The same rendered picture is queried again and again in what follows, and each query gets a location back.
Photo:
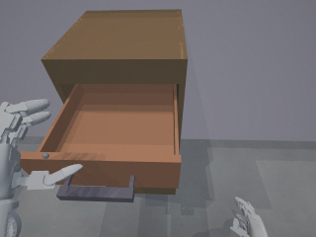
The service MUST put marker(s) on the handle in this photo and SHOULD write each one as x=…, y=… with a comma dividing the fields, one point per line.
x=91, y=193

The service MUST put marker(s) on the robot right hand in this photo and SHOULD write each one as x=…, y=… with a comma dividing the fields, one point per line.
x=252, y=225

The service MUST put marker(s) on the left robot forearm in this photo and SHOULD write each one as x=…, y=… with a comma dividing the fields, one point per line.
x=10, y=221

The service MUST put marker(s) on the cabinet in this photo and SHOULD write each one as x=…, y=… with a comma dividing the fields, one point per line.
x=123, y=47

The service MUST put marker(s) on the robot left hand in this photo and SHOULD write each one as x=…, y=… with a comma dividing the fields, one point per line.
x=14, y=123

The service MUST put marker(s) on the drawer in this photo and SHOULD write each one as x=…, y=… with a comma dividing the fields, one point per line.
x=114, y=131

